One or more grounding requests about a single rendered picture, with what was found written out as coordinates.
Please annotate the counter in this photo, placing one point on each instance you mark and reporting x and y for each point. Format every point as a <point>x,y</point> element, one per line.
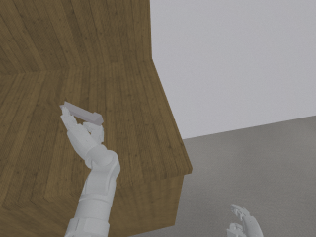
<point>95,55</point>

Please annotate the left robot forearm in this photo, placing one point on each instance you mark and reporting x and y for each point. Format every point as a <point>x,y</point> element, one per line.
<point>93,211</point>

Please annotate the left robot hand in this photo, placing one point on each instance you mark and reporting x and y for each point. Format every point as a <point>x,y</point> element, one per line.
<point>78,134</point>

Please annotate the right robot hand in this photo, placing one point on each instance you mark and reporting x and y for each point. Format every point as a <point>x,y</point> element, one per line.
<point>249,227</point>

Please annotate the tap lever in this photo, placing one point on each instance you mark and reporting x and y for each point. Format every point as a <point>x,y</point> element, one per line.
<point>93,118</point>

